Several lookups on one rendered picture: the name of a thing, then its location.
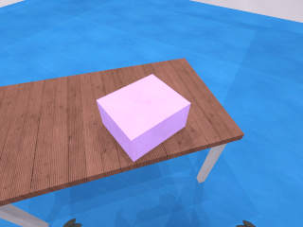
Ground table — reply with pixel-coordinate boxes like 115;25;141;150
0;58;244;227

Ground carton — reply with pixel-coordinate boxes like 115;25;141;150
97;74;191;161

